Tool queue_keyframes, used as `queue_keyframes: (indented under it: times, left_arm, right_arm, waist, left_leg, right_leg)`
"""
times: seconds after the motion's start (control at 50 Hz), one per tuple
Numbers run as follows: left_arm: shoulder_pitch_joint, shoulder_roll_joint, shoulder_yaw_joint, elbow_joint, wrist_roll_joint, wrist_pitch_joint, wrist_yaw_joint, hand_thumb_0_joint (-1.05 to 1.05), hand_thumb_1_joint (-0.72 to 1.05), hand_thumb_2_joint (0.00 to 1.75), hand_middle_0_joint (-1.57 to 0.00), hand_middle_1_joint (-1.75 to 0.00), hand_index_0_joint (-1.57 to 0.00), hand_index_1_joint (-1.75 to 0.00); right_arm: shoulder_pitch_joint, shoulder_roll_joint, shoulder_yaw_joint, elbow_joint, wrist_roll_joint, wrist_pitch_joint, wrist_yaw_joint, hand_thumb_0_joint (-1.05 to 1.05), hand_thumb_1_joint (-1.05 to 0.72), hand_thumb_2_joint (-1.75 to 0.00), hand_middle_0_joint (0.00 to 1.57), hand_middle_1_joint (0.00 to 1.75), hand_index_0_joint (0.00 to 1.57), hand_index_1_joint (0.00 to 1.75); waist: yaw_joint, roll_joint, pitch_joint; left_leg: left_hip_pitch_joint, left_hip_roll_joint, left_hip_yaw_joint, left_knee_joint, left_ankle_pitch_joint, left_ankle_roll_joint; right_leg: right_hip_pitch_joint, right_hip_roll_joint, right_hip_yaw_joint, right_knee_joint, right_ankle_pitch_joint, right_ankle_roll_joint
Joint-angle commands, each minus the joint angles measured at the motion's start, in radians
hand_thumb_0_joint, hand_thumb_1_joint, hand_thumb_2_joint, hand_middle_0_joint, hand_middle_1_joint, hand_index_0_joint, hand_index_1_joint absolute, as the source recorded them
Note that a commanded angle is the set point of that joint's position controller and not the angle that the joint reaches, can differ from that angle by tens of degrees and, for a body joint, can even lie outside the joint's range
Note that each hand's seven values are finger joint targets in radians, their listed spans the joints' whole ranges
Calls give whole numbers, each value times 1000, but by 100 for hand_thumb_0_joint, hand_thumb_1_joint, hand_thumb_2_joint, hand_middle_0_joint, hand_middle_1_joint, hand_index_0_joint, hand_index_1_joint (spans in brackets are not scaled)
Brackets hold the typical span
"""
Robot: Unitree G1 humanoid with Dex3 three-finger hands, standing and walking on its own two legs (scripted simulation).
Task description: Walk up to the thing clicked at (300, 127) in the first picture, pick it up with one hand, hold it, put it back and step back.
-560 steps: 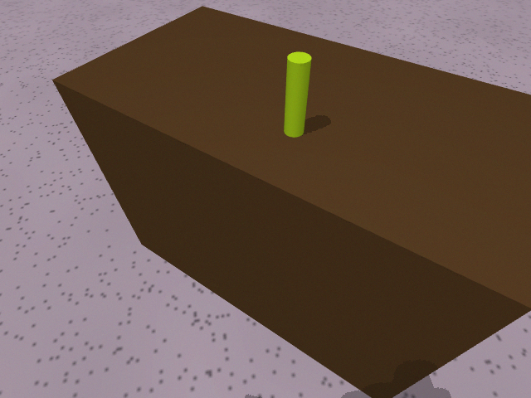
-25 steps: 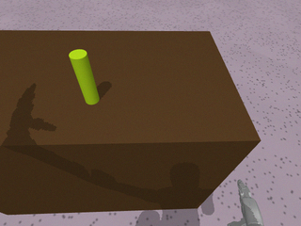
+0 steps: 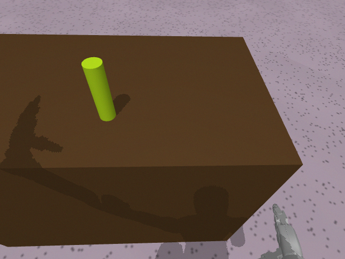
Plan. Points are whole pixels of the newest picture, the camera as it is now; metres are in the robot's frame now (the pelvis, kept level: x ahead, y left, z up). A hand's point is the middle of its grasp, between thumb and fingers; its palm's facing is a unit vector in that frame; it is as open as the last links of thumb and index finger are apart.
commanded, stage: approach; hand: left
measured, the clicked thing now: (100, 92) +0.50 +0.16 +0.12
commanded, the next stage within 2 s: close in in 0.20 s
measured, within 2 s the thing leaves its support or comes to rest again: neither
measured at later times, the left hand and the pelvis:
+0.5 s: hand (82, 105) +0.47 +0.20 +0.10, palm faces +0.02 -1.00 +0.05, open 17.6 cm; pelvis -0.02 +0.00 -0.02, yaw -2 degrees
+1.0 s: hand (99, 106) +0.46 +0.16 +0.10, palm faces +0.04 -1.00 +0.02, open 17.5 cm; pelvis -0.01 -0.01 -0.03, yaw -1 degrees
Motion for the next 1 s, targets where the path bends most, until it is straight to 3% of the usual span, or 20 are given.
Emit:
queue_keyframes:
  times: [0.0,0.08,0.18,0.2,0.26,0.3,0.36,0.38,0.48,0.54,0.58,0.62,0.68,0.72,0.76,0.8,0.84,0.9,0.92,0.98]
  left_arm:
    - [-394,242,5,-186,-35,-78,6,0,-56,8,-4,-5,-3,-7]
    - [-421,149,-30,-205,-42,-118,40,0,-58,7,-4,-5,-3,-7]
    - [-425,61,-57,-225,-49,-177,103,0,-59,6,-4,-6,-4,-6]
    - [-433,36,-66,-237,-48,-189,115,0,-59,6,-4,-6,-4,-6]
    - [-412,5,-65,-234,-50,-225,169,0,-61,6,-5,-6,-5,-7]
    - [-451,-1,-65,-281,-40,-253,207,0,-58,4,-4,-5,-5,-4]
    - [-459,42,-19,-321,-28,-286,279,0,-58,5,-5,-7,-6,-6]
    - [-505,70,5,-426,-27,-305,311,0,-57,5,-5,-7,-6,-6]
    - [-424,-49,-38,-371,6,-297,420,0,-54,5,-5,-6,-6,-5]
    - [-456,-122,-101,-394,13,-296,424,0,-52,5,-5,-6,-6,-4]
    - [-411,-128,-93,-349,9,-285,421,0,-52,4,-5,-5,-6,-4]
    - [-386,-197,-135,-311,0,-272,410,0,-51,5,-4,-6,-6,-4]
    - [-406,-155,-111,-360,0,-264,418,0,-51,4,-5,-5,-6,-3]
    - [-411,-244,-158,-368,-11,-256,419,0,-53,4,-5,-5,-7,-4]
    - [-393,-240,-153,-377,-16,-249,426,0,-53,5,-6,-6,-7,-4]
    - [-452,-222,-152,-467,-5,-255,437,0,-52,5,-7,-7,-9,-5]
    - [-440,-279,-179,-458,-7,-247,442,0,-57,4,-7,-6,-9,-4]
    - [-427,-260,-167,-474,0,-238,465,0,-58,5,-7,-6,-8,-5]
    - [-453,-261,-173,-505,8,-237,473,0,-61,4,-7,-6,-9,-5]
    - [-408,-316,-182,-422,10,-224,488,0,-61,4,-11,-3,-10,-5]
  right_arm:
    - [-57,-125,-41,-125,-6,-58,-2,0,56,-5,5,5,5,5]
    - [-44,-113,-31,-116,-13,-62,13,0,56,-5,5,5,5,5]
    - [-45,-172,-83,-202,-14,-67,26,0,56,-4,5,5,5,5]
    - [-27,-138,-53,-178,-16,-62,37,0,56,-4,5,5,5,5]
    - [-16,-140,-67,-209,-11,-49,56,0,56,-5,5,5,5,5]
    - [-20,-147,-75,-278,-16,-39,70,0,57,-4,5,5,5,5]
    - [-3,-142,-85,-286,-24,-15,92,0,56,-4,5,5,5,5]
    - [-24,-171,-119,-314,-26,-10,93,0,56,-4,5,5,5,5]
    - [-21,-129,-120,-350,-22,27,108,0,54,-5,5,5,5,5]
    - [-45,-136,-140,-383,-19,37,113,0,54,-5,5,5,5,5]
    - [-15,-128,-140,-365,-14,50,115,0,55,-5,5,5,5,5]
    - [3,-154,-166,-376,-8,53,113,0,55,-5,5,5,5,5]
    - [25,-167,-176,-400,-4,61,113,0,55,-5,5,5,5,5]
    - [61,-121,-146,-390,0,66,121,0,55,-5,5,5,5,5]
    - [54,-169,-184,-426,2,65,117,0,56,-5,5,5,5,5]
    - [86,-134,-155,-438,1,67,124,0,55,-5,5,5,5,5]
    - [100,-128,-161,-453,1,69,127,0,55,-5,5,5,5,5]
    - [96,-135,-176,-430,1,77,130,0,55,-5,5,5,5,5]
    - [87,-141,-176,-468,-1,76,130,0,55,-5,5,5,5,5]
    - [85,-131,-180,-465,-4,80,136,0,53,-6,5,5,5,5]
  waist:
    - [-21,153,-273]
    - [-35,166,-266]
    - [-62,136,-309]
    - [-53,159,-313]
    - [-49,134,-304]
    - [-48,150,-380]
    - [-13,180,-419]
    - [-7,204,-476]
    - [1,123,-454]
    - [-14,129,-466]
    - [-9,113,-442]
    - [-42,51,-403]
    - [-32,61,-415]
    - [-47,62,-396]
    - [-54,39,-392]
    - [-46,86,-423]
    - [-61,72,-411]
    - [-40,94,-359]
    - [-46,90,-404]
    - [-43,73,-365]
  left_leg:
    - [316,-13,9,-10,442,22]
    - [312,-6,8,-1,387,18]
    - [306,-2,7,35,348,17]
    - [298,-1,5,41,339,16]
    - [250,5,1,61,324,14]
    - [262,12,-1,92,356,11]
    - [211,11,2,127,398,9]
    - [236,12,7,137,428,4]
    - [86,3,24,154,346,16]
    - [92,6,27,169,333,14]
    - [80,6,28,173,333,14]
    - [55,8,28,170,299,21]
    - [79,5,30,174,294,20]
    - [82,2,34,182,305,24]
    - [107,2,33,188,330,28]
    - [132,1,32,196,356,24]
    - [137,3,31,201,359,27]
    - [110,-2,33,190,304,23]
    - [134,-1,33,193,310,24]
    - [107,7,22,189,318,19]
  right_leg:
    - [-67,32,-58,-19,316,-47]
    - [-122,36,-60,-7,263,-49]
    - [-155,36,-57,27,247,-44]
    - [-170,36,-56,32,234,-46]
    - [-186,39,-59,62,212,-48]
    - [-178,41,-58,87,225,-49]
    - [-133,34,-51,125,264,-48]
    - [-108,34,-50,141,291,-48]
    - [-32,36,-36,178,307,-40]
    - [-62,36,-33,191,293,-40]
    - [-71,38,-34,191,291,-39]
    - [-81,41,-30,192,291,-36]
    - [-98,42,-33,194,274,-35]
    - [-116,40,-30,198,298,-32]
    - [-130,41,-33,200,318,-29]
    - [-122,38,-34,213,336,-31]
    - [-140,38,-33,214,340,-29]
    - [-159,35,-33,210,285,-33]
    - [-149,36,-33,212,294,-33]
    - [-166,39,-42,224,269,-38]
